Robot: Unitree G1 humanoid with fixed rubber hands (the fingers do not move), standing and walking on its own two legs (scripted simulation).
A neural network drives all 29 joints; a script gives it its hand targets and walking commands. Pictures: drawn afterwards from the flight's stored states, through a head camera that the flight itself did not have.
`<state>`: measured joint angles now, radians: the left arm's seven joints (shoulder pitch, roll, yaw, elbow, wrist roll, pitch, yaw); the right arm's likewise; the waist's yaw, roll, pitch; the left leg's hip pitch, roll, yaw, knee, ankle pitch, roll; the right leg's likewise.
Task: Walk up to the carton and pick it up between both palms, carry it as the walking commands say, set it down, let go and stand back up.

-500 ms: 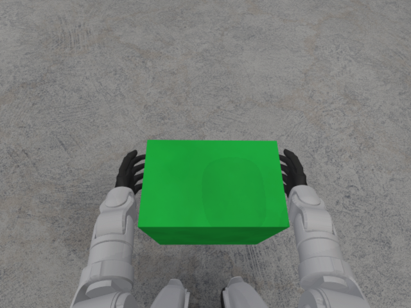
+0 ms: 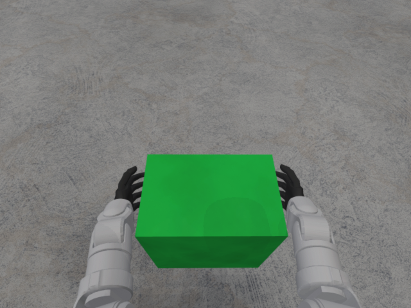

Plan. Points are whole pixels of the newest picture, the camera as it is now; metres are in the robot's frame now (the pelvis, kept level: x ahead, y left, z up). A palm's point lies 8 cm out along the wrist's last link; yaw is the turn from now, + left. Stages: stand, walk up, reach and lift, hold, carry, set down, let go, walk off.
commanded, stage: reach and lift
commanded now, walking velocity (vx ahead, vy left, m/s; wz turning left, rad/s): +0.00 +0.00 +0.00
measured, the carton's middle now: (209, 217) +0.32 +0.00 -0.08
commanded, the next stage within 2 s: hold in 1.72 s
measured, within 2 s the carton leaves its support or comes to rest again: neither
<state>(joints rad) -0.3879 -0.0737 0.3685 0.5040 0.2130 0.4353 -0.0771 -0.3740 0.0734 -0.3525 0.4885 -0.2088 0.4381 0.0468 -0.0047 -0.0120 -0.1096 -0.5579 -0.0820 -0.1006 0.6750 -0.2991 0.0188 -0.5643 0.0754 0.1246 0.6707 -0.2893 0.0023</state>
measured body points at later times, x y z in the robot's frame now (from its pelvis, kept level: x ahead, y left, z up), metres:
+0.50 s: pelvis +0.01 +0.00 +0.02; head -0.02 +0.01 +0.47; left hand +0.32 +0.17 +0.04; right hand +0.32 -0.18 +0.05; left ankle +0.01 +0.11 -0.72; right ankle +0.02 -0.12 -0.72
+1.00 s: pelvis +0.00 +0.00 +0.03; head -0.04 +0.01 +0.47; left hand +0.31 +0.17 +0.06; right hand +0.31 -0.18 +0.07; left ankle +0.01 +0.11 -0.72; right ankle +0.02 -0.12 -0.72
